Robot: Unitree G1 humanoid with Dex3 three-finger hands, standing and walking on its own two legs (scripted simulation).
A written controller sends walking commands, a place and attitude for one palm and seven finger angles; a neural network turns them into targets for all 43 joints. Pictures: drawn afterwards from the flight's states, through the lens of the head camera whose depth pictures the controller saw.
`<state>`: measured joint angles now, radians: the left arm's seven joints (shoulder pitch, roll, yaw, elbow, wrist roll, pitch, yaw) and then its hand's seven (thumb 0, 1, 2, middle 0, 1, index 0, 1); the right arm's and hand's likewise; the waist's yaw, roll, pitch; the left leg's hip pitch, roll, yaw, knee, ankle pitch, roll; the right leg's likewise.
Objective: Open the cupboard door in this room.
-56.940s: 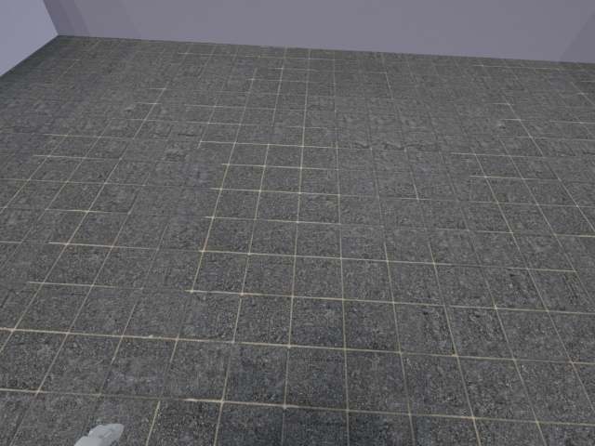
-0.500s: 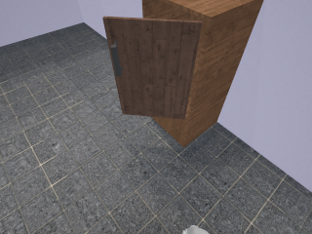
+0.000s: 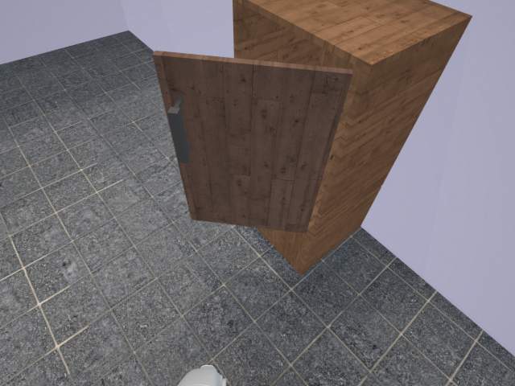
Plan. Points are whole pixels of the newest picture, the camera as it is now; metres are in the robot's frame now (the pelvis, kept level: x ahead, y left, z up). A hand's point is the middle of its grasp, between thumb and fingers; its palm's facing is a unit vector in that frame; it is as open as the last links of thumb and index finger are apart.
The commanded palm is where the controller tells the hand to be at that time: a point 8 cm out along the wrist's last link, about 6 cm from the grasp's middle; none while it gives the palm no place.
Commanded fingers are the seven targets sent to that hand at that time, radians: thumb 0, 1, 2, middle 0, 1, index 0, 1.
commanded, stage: come to a stop and stand still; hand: left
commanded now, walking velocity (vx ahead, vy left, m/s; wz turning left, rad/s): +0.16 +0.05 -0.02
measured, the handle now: (181, 131) +0.64 +0.24 -0.02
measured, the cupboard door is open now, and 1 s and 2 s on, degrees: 44 44 44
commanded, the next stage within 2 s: look again from close up in 1.06 s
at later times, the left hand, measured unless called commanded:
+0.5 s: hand (126, 382) +0.14 +0.25 -0.18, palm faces -0.03 -0.98 -0.18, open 7.4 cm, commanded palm none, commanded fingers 0.00 0.90 0.90 -0.20 -0.30 -0.20 -0.30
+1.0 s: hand out of the picture +0.03 +0.15 -0.19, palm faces +0.00 -0.99 -0.17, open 7.3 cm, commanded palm none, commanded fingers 0.00 0.90 0.90 -0.20 -0.30 -0.20 -0.30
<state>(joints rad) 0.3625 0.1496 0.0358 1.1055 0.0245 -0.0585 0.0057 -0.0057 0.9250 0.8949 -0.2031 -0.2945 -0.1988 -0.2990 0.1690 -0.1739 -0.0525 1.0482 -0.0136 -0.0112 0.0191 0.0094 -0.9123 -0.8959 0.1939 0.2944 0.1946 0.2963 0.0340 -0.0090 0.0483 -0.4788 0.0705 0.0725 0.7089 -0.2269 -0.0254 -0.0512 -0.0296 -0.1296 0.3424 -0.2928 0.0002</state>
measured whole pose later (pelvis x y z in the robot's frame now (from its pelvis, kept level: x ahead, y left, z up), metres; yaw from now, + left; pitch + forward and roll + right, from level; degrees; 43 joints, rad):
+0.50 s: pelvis +0.05 +0.05 +0.00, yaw -4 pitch +1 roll -5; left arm 0.15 0.26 0.09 0.97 0.03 0.08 0.01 0.00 0.91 0.90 -0.20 -0.29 -0.19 -0.30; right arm 0.19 -0.16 -0.04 1.03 -0.02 0.01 -0.05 0.00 -0.92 -0.89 0.20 0.30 0.20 0.30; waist -0.01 -0.04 0.05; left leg -0.33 0.09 0.14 0.45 -0.14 0.08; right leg -0.49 -0.03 0.03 1.14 -0.37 0.06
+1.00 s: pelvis +0.01 -0.01 -0.01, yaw -2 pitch +0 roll -1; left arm 0.27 0.14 0.01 1.10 0.01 0.02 0.03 0.00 0.92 0.89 -0.20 -0.29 -0.20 -0.30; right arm 0.29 -0.13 -0.04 1.13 -0.01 0.02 -0.03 0.01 -0.91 -0.90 0.20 0.29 0.20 0.30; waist -0.01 0.00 0.02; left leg -0.25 0.03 0.03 0.53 -0.27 0.01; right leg -0.14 -0.01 -0.08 0.50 -0.35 0.00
